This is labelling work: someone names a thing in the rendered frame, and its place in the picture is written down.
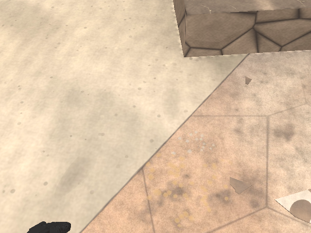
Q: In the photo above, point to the robot left hand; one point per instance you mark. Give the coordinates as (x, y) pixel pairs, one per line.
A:
(51, 227)

